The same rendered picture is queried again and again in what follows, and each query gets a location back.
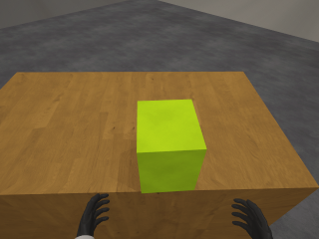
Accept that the right robot hand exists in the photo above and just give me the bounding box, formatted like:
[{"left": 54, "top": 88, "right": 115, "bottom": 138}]
[{"left": 231, "top": 198, "right": 273, "bottom": 239}]

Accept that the left robot hand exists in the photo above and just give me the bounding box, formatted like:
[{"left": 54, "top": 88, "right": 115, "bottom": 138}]
[{"left": 76, "top": 193, "right": 110, "bottom": 237}]

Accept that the carton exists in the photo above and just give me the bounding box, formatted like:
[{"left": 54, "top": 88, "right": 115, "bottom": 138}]
[{"left": 137, "top": 99, "right": 207, "bottom": 194}]

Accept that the pedestal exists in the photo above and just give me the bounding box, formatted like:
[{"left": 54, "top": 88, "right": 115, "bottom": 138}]
[{"left": 0, "top": 72, "right": 319, "bottom": 239}]

